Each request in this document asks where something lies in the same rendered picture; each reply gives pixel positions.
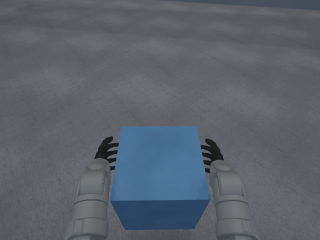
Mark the carton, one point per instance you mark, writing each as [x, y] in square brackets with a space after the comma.
[159, 180]

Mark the left robot forearm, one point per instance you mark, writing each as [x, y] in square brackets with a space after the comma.
[89, 214]

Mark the right robot hand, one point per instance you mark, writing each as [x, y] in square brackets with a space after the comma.
[215, 153]

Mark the right robot forearm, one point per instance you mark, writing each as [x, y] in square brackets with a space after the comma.
[234, 221]

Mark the left robot hand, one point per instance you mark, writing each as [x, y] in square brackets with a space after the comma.
[104, 153]

